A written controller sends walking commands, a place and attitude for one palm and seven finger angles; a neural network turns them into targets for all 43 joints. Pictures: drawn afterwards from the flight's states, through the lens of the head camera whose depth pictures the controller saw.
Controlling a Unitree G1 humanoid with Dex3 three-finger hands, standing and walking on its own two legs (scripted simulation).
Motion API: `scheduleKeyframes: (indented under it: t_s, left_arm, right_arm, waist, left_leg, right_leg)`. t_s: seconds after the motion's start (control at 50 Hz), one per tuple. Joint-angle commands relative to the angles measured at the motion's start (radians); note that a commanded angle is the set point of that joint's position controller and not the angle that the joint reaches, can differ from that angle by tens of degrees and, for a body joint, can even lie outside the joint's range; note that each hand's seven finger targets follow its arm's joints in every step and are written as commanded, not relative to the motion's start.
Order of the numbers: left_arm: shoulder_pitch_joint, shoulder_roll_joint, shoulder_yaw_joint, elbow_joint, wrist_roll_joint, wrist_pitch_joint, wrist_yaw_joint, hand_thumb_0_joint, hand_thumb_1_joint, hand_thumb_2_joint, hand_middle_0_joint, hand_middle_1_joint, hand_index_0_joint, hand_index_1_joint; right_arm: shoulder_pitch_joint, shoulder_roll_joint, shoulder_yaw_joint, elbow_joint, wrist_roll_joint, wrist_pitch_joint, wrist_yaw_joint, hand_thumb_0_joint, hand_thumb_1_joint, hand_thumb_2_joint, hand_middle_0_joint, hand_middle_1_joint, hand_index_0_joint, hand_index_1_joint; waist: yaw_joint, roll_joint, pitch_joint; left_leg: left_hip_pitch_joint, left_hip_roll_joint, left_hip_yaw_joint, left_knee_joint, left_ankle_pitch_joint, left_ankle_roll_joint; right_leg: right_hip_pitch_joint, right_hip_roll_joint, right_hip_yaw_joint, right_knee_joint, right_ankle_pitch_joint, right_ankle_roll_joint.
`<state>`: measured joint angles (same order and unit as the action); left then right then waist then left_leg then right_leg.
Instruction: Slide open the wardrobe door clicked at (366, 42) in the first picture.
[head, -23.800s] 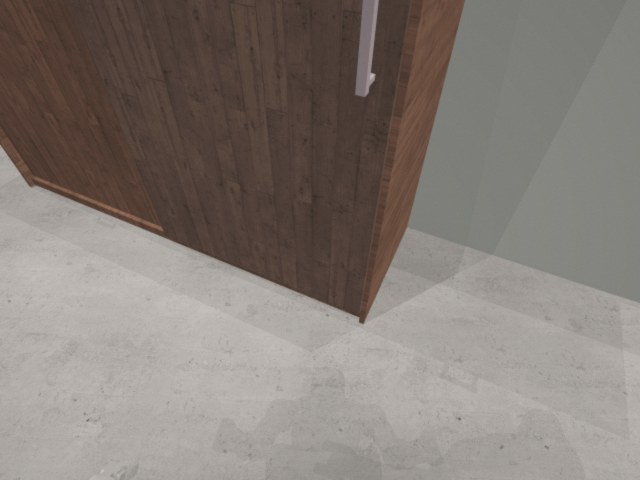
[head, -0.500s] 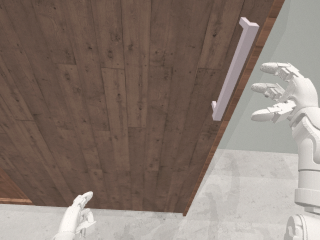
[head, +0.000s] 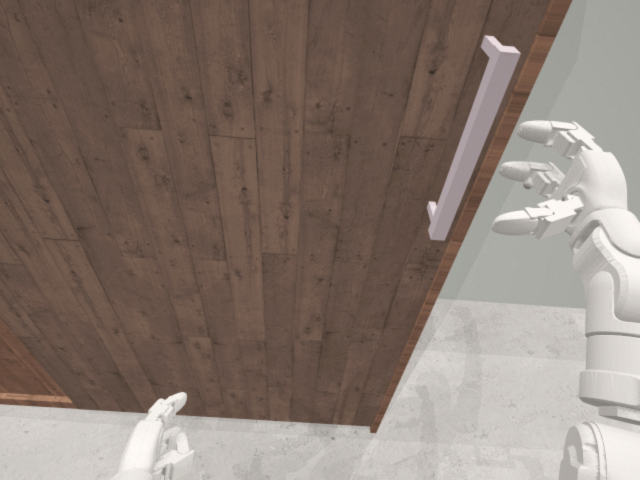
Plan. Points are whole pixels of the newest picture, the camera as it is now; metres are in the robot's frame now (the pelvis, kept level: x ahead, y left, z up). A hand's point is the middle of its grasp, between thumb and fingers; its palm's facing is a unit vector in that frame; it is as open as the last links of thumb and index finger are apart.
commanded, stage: move the hooked fingers beside the handle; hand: right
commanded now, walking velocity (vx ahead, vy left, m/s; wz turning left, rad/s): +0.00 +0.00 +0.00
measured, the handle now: (460, 149) +0.45 -0.14 +0.24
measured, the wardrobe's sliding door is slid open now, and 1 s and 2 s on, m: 0.00 0.00 0.00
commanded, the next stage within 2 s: none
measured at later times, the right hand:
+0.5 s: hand (524, 175) +0.39 -0.20 +0.24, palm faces +0.05 +1.00 -0.03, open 14.0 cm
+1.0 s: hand (532, 200) +0.37 -0.20 +0.23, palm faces +0.06 +1.00 -0.04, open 14.0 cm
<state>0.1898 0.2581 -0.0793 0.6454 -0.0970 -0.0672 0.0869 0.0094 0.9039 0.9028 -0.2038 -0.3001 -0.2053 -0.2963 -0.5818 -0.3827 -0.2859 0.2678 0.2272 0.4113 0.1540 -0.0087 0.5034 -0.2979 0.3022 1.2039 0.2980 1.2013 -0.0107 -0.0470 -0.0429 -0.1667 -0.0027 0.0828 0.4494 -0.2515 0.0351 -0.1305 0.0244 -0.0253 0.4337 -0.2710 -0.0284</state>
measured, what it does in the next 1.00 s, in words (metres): stands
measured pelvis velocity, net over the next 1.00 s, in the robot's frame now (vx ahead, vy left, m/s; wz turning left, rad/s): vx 0.01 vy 0.00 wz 0.00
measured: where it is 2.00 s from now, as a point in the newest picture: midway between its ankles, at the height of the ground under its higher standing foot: outside the picture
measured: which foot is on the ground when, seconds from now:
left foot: down 0.00-1.00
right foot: down 0.00-1.00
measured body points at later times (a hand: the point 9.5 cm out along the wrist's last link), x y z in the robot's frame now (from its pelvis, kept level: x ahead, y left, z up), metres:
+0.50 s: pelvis +0.01 +0.00 +0.00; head -0.02 +0.03 +0.45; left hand +0.18 +0.24 -0.09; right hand +0.39 -0.25 +0.25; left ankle +0.00 +0.09 -0.74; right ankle -0.02 -0.10 -0.74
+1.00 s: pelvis +0.01 +0.00 +0.00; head -0.02 +0.02 +0.45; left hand +0.20 +0.23 -0.08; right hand +0.36 -0.26 +0.23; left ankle +0.00 +0.09 -0.74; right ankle -0.02 -0.10 -0.74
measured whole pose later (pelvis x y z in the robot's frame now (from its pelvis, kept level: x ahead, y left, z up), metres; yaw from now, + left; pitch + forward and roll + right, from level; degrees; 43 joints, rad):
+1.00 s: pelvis +0.01 +0.00 +0.00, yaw +0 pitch -2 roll +0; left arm 0.17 0.26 -0.08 0.61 -0.10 -0.05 0.08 0.01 0.90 0.90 -0.20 -0.30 -0.21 -0.30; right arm -0.50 -0.38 -0.29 0.18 0.24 0.43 0.18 -0.01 0.50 -0.30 0.30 1.20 0.30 1.20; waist -0.02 -0.05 -0.05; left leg -0.16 0.00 0.09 0.45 -0.26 0.03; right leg -0.13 0.02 -0.02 0.44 -0.28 -0.03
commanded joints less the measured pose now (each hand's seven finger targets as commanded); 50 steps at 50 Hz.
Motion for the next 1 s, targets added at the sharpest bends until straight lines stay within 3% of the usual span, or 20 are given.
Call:
scheduleKeyframes:
  t_s: [0.0, 0.02, 0.08, 0.14, 0.2, 0.26, 0.32, 0.36, 0.42, 0.48, 0.56, 0.6, 0.62, 0.64, 0.68, 0.74, 0.8, 0.86, 0.92, 0.98]
  left_arm:
    - [-0.147, 0.111, 0.04, -0.154, -0.005, -0.067, 0.018, 0.0, 0.9, 0.9, -0.2, -0.3, -0.2, -0.3]
    - [-0.145, 0.111, 0.041, -0.153, -0.006, -0.069, 0.018, 0.0, 0.9, 0.9, -0.2, -0.3, -0.2, -0.3]
    - [-0.129, 0.12, 0.047, -0.141, -0.01, -0.066, 0.019, 0.0, 0.9, 0.9, -0.2, -0.3, -0.2, -0.3]
    - [-0.124, 0.124, 0.049, -0.141, -0.011, -0.065, 0.018, 0.0, 0.9, 0.9, -0.2, -0.3, -0.2, -0.3]
    - [-0.131, 0.119, 0.051, -0.162, -0.003, -0.069, 0.011, 0.0, 0.9, 0.9, -0.2, -0.3, -0.2, -0.3]
    - [-0.139, 0.106, 0.047, -0.179, 0.002, -0.073, 0.006, 0.0, 0.9, 0.9, -0.2, -0.3, -0.2, -0.3]
    - [-0.135, 0.107, 0.045, -0.175, 0.0, -0.07, 0.006, 0.0, 0.9, 0.9, -0.2, -0.3, -0.2, -0.3]
    - [-0.129, 0.113, 0.046, -0.164, -0.005, -0.064, 0.008, 0.0, 0.9, 0.9, -0.2, -0.3, -0.2, -0.3]
    - [-0.125, 0.123, 0.05, -0.169, -0.01, -0.053, 0.004, 0.0, 0.9, 0.9, -0.2, -0.3, -0.2, -0.3]
    - [-0.128, 0.125, 0.056, -0.188, -0.01, -0.045, 0.0, 0.0, 0.9, 0.9, -0.2, -0.3, -0.2, -0.3]
    - [-0.152, 0.104, 0.051, -0.202, -0.006, -0.065, 0.002, 0.0, 0.9, 0.9, -0.2, -0.3, -0.2, -0.3]
    - [-0.159, 0.102, 0.049, -0.201, 0.001, -0.075, 0.005, 0.0, 0.9, 0.9, -0.2, -0.3, -0.2, -0.3]
    - [-0.164, 0.097, 0.046, -0.199, 0.004, -0.078, 0.005, 0.0, 0.9, 0.9, -0.2, -0.3, -0.2, -0.3]
    - [-0.165, 0.094, 0.044, -0.19, 0.004, -0.078, 0.006, 0.0, 0.9, 0.9, -0.2, -0.3, -0.2, -0.3]
    - [-0.155, 0.106, 0.045, -0.165, 0.005, -0.066, 0.006, 0.0, 0.9, 0.9, -0.2, -0.3, -0.2, -0.3]
    - [-0.155, 0.114, 0.042, -0.153, -0.002, -0.042, 0.004, 0.0, 0.9, 0.9, -0.2, -0.3, -0.2, -0.3]
    - [-0.159, 0.12, 0.044, -0.167, -0.009, -0.015, 0.0, 0.0, 0.9, 0.9, -0.2, -0.3, -0.2, -0.3]
    - [-0.175, 0.109, 0.045, -0.2, -0.007, -0.021, -0.001, 0.0, 0.9, 0.9, -0.2, -0.3, -0.2, -0.3]
    - [-0.188, 0.095, 0.039, -0.219, 0.002, -0.043, 0.002, 0.0, 0.9, 0.9, -0.2, -0.3, -0.2, -0.3]
    - [-0.187, 0.089, 0.033, -0.2, 0.002, -0.059, 0.009, 0.0, 0.9, 0.9, -0.2, -0.3, -0.2, -0.3]
  right_arm:
    - [-0.523, -0.227, -0.032, -0.178, 0.012, -0.076, 0.019, 0.0, 0.5, -0.3, 0.3, 1.2, 0.3, 1.2]
    - [-0.518, -0.208, -0.014, -0.161, 0.011, -0.07, 0.026, 0.0, 0.5, -0.3, 0.3, 1.2, 0.3, 1.2]
    - [-0.482, -0.173, 0.014, -0.064, 0.022, -0.051, 0.042, 0.0, 0.5, -0.3, 0.3, 1.2, 0.3, 1.2]
    - [-0.528, -0.211, -0.013, -0.035, 0.023, -0.052, 0.038, 0.0, 0.5, -0.3, 0.3, 1.2, 0.3, 1.2]
    - [-0.552, -0.292, -0.082, -0.14, 0.016, -0.096, 0.017, 0.0, 0.5, -0.3, 0.3, 1.2, 0.3, 1.2]
    - [-0.562, -0.298, -0.099, -0.237, 0.009, -0.146, 0.006, 0.0, 0.5, -0.3, 0.3, 1.2, 0.3, 1.2]
    - [-0.508, -0.288, -0.099, -0.204, 0.009, -0.144, 0.012, 0.0, 0.5, -0.3, 0.3, 1.2, 0.3, 1.2]
    - [-0.449, -0.256, -0.078, -0.121, 0.008, -0.104, 0.023, 0.0, 0.5, -0.3, 0.3, 1.2, 0.3, 1.2]
    - [-0.369, -0.237, -0.066, -0.069, 0.011, -0.043, 0.04, 0.0, 0.5, -0.3, 0.3, 1.2, 0.3, 1.2]
    - [-0.342, -0.234, -0.06, -0.145, 0.018, -0.036, 0.053, 0.0, 0.5, -0.3, 0.3, 1.2, 0.3, 1.2]
    - [-0.509, -0.194, -0.017, -0.362, 0.031, -0.102, 0.048, 0.0, 0.5, -0.3, 0.3, 1.2, 0.3, 1.2]
    - [-0.528, -0.229, -0.053, -0.443, 0.034, -0.133, 0.03, 0.0, 0.5, -0.3, 0.3, 1.2, 0.3, 1.2]
    - [-0.51, -0.214, -0.051, -0.443, 0.033, -0.133, 0.023, 0.0, 0.5, -0.3, 0.3, 1.2, 0.3, 1.2]
    - [-0.499, -0.195, -0.043, -0.423, 0.036, -0.125, 0.016, 0.0, 0.5, -0.3, 0.3, 1.2, 0.3, 1.2]
    - [-0.427, -0.236, -0.084, -0.318, 0.029, -0.085, 0.0, 0.0, 0.5, -0.3, 0.3, 1.2, 0.3, 1.2]
    - [-0.333, -0.224, -0.082, -0.15, 0.014, 0.006, -0.012, 0.0, 0.5, -0.3, 0.3, 1.2, 0.3, 1.2]
    - [-0.293, -0.208, -0.055, -0.114, 0.009, 0.05, 0.004, 0.0, 0.5, -0.3, 0.3, 1.2, 0.3, 1.2]
    - [-0.371, -0.206, -0.038, -0.25, 0.017, 0.003, 0.028, 0.0, 0.5, -0.3, 0.3, 1.2, 0.3, 1.2]
    - [-0.46, -0.263, -0.083, -0.422, 0.031, -0.093, 0.039, 0.0, 0.5, -0.3, 0.3, 1.2, 0.3, 1.2]
    - [-0.536, -0.228, -0.039, -0.462, 0.034, -0.139, 0.035, 0.0, 0.5, -0.3, 0.3, 1.2, 0.3, 1.2]
  waist:
    - [0.013, 0.001, -0.216]
    - [0.014, -0.018, -0.215]
    - [0.022, 0.037, -0.18]
    - [0.021, 0.073, -0.183]
    - [-0.004, 0.028, -0.292]
    - [-0.012, 0.015, -0.356]
    - [-0.011, 0.019, -0.304]
    - [-0.006, 0.03, -0.223]
    - [-0.009, 0.046, -0.18]
    - [-0.011, 0.04, -0.236]
    - [0.009, -0.002, -0.317]
    - [0.0, -0.019, -0.351]
    - [-0.006, -0.027, -0.351]
    - [-0.004, -0.028, -0.34]
    - [-0.017, -0.002, -0.27]
    - [-0.017, 0.083, -0.155]
    - [-0.013, 0.08, -0.154]
    - [-0.002, 0.062, -0.247]
    - [-0.011, -0.007, -0.345]
    - [0.008, -0.07, -0.327]
  left_leg:
    - [0.043, 0.038, -0.06, -0.059, 0.271, 0.001]
    - [0.033, 0.038, -0.062, -0.058, 0.265, 0.002]
    - [0.007, 0.037, -0.058, -0.068, 0.236, -0.002]
    - [0.007, 0.039, -0.062, -0.071, 0.208, -0.005]
    - [0.087, 0.045, -0.073, -0.052, 0.284, -0.001]
    - [0.14, 0.044, -0.068, -0.029, 0.377, 0.0]
    - [0.125, 0.04, -0.068, -0.036, 0.381, -0.001]
    - [0.08, 0.037, -0.061, -0.044, 0.358, -0.002]
    - [0.056, 0.038, -0.06, -0.052, 0.336, -0.005]
    - [0.085, 0.04, -0.058, -0.039, 0.382, -0.004]
    - [0.077, 0.035, -0.056, -0.022, 0.403, 0.0]
    - [0.089, 0.03, -0.053, -0.018, 0.412, 0.003]
    - [0.092, 0.031, -0.053, -0.013, 0.417, 0.005]
    - [0.083, 0.03, -0.051, -0.017, 0.412, 0.003]
    - [0.076, 0.03, -0.049, -0.032, 0.375, 0.003]
    - [0.043, 0.031, -0.043, -0.044, 0.314, -0.003]
    - [0.044, 0.038, -0.05, -0.047, 0.324, -0.006]
    - [0.073, 0.04, -0.056, -0.031, 0.363, -0.005]
    - [0.119, 0.04, -0.062, -0.016, 0.406, 0.003]
    - [0.079, 0.035, -0.058, -0.028, 0.375, 0.005]
  right_leg:
    - [0.07, -0.033, 0.066, -0.039, 0.245, -0.01]
    - [0.07, -0.031, 0.066, -0.038, 0.239, -0.01]
    - [0.045, -0.033, 0.068, -0.036, 0.207, -0.012]
    - [0.021, -0.029, 0.07, -0.036, 0.179, -0.017]
    - [0.051, -0.026, 0.066, -0.03, 0.252, -0.016]
    - [0.088, -0.026, 0.058, -0.025, 0.332, -0.014]
    - [0.078, -0.031, 0.052, -0.032, 0.328, -0.016]
    - [0.048, -0.034, 0.048, -0.037, 0.297, -0.014]
    - [0.019, -0.032, 0.047, -0.038, 0.27, -0.014]
    - [0.041, -0.033, 0.046, -0.024, 0.314, -0.013]
    - [0.128, -0.032, 0.061, -0.006, 0.366, -0.015]
    - [0.164, -0.035, 0.071, -0.005, 0.41, -0.008]
    - [0.171, -0.034, 0.072, -0.006, 0.426, -0.004]
    - [0.171, -0.032, 0.068, -0.006, 0.416, -0.002]
    - [0.114, -0.032, 0.064, -0.018, 0.361, 0.001]
    - [0.018, -0.03, 0.06, -0.038, 0.275, -0.002]
    - [0.002, -0.028, 0.047, -0.034, 0.27, -0.008]
    - [0.052, -0.026, 0.053, -0.015, 0.303, -0.013]
    - [0.12, -0.027, 0.064, -0.007, 0.366, -0.013]
    - [0.164, -0.032, 0.069, -0.008, 0.371, -0.004]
